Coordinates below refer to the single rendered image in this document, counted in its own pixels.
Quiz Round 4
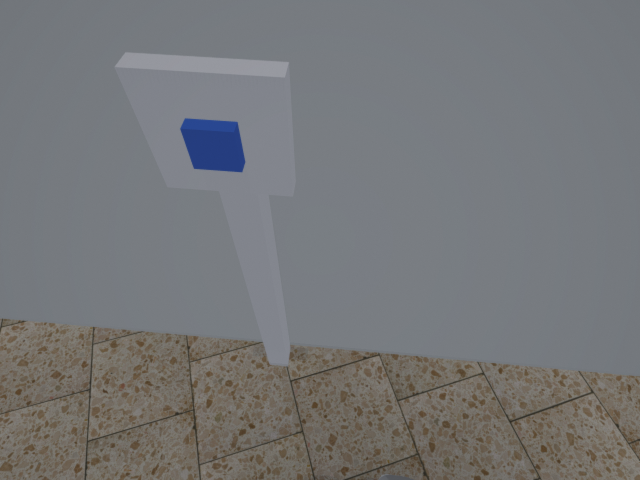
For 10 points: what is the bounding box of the panel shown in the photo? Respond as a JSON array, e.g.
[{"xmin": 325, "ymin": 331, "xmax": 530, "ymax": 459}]
[{"xmin": 115, "ymin": 52, "xmax": 296, "ymax": 366}]

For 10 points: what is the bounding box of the button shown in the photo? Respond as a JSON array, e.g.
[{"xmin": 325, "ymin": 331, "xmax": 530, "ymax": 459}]
[{"xmin": 180, "ymin": 118, "xmax": 245, "ymax": 172}]

